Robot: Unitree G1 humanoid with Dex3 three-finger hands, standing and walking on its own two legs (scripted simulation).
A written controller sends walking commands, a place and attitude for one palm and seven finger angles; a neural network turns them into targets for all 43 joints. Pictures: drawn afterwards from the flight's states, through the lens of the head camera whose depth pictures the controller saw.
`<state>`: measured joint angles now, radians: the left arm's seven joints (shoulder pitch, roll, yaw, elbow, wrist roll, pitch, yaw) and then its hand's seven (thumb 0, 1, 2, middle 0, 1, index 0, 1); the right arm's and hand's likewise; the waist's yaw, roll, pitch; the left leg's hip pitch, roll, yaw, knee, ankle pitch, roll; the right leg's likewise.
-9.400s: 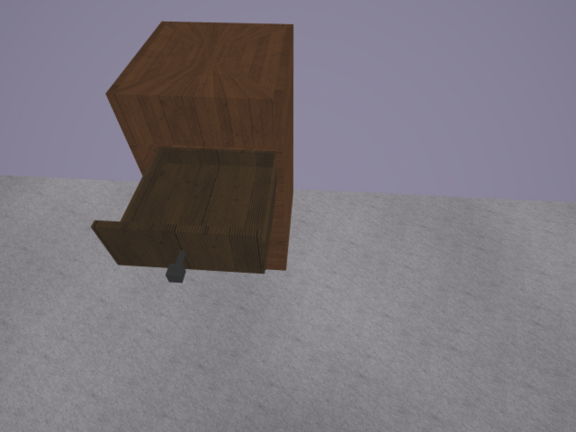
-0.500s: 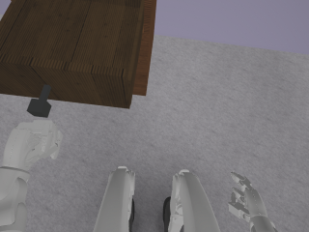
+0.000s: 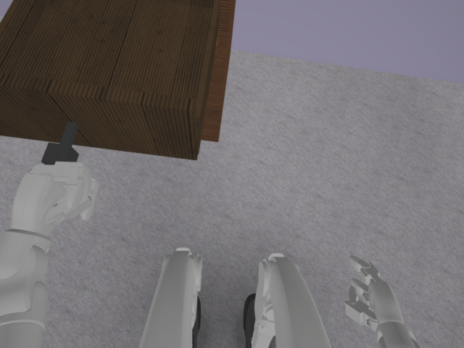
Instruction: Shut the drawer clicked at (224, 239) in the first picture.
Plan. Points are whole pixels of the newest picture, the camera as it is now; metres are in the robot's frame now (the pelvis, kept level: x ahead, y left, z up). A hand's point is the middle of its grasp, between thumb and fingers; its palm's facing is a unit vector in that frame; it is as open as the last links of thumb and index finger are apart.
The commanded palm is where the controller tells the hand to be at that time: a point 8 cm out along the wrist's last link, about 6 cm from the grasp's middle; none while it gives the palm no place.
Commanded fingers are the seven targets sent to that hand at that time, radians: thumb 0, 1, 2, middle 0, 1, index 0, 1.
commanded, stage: push the drawer shut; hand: left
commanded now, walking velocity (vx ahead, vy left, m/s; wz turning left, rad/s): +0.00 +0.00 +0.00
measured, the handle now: (65, 146) +0.40 +0.30 +0.02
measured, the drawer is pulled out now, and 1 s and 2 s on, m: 0.30 0.20 0.08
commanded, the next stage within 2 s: none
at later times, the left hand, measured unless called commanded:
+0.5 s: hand (95, 178) +0.36 +0.24 +0.01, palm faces -0.05 -1.00 -0.07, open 3.4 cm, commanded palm +0.38 +0.28 +0.02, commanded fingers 0.00 0.90 0.90 -1.40 -1.60 -1.40 -1.60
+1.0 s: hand (108, 136) +0.43 +0.24 +0.01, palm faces -0.05 -1.00 -0.08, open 3.3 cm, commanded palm +0.44 +0.27 +0.02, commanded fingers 0.00 0.90 0.90 -1.40 -1.60 -1.40 -1.60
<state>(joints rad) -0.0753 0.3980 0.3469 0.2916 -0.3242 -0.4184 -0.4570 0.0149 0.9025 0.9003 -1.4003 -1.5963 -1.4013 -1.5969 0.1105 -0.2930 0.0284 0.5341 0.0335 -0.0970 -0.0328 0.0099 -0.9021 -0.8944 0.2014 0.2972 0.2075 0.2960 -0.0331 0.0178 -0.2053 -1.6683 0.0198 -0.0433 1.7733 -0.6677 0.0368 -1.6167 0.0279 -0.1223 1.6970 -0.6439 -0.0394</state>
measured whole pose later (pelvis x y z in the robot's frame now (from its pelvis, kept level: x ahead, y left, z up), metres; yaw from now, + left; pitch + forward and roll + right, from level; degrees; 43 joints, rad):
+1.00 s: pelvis -0.01 +0.00 +0.00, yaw +0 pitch +32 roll -6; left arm -0.60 0.50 0.37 0.83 -0.18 -0.47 -0.41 0.01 0.90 0.90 -1.40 -1.60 -1.41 -1.60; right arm 0.21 -0.30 0.06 0.61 0.00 -0.02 -0.05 0.01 -0.90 -0.89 0.20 0.30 0.21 0.30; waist -0.10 0.02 -0.18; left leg -1.69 0.02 -0.05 1.74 -0.62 0.03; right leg -1.63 0.03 -0.13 1.67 -0.60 -0.04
